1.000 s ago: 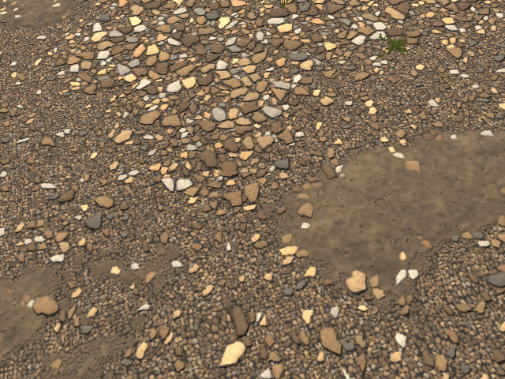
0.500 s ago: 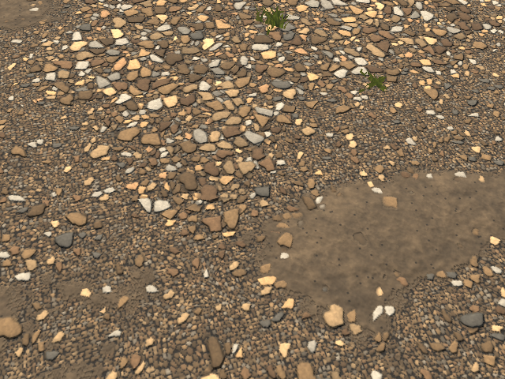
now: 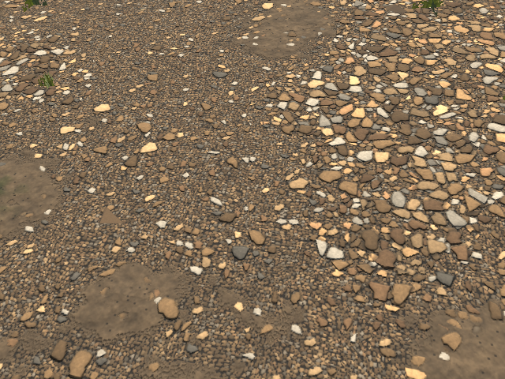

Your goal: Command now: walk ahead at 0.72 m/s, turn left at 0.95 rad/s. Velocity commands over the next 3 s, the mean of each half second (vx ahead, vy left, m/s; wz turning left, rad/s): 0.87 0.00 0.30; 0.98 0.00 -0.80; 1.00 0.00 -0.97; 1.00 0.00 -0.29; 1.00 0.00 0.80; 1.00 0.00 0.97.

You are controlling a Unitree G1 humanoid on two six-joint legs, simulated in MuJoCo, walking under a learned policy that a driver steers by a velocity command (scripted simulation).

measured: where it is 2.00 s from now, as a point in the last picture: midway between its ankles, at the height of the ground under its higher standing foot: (357, 128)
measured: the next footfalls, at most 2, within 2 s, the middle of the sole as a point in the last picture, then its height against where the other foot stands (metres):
left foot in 0.28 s outside the picture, level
right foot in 0.74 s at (235, 305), level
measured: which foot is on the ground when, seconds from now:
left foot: up 0.00-0.26, down 0.28-0.74, up 0.76-1.00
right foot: down 0.00-0.26, up 0.28-0.72, down 0.74-1.00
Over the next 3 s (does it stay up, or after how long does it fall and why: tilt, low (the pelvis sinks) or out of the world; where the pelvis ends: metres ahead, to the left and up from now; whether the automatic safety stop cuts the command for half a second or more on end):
stays up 2.26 -0.83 -0.05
